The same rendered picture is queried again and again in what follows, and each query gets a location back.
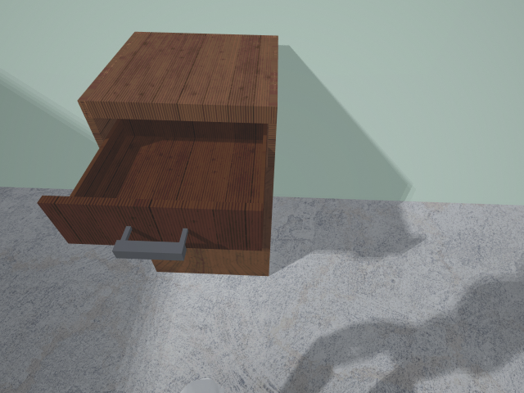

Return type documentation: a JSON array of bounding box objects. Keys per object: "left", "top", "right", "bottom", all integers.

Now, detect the handle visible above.
[{"left": 112, "top": 226, "right": 188, "bottom": 261}]

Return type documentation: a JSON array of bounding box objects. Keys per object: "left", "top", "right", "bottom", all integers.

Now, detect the drawer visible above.
[{"left": 37, "top": 119, "right": 268, "bottom": 251}]

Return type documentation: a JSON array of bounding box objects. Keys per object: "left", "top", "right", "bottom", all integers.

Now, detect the cabinet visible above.
[{"left": 78, "top": 32, "right": 278, "bottom": 276}]

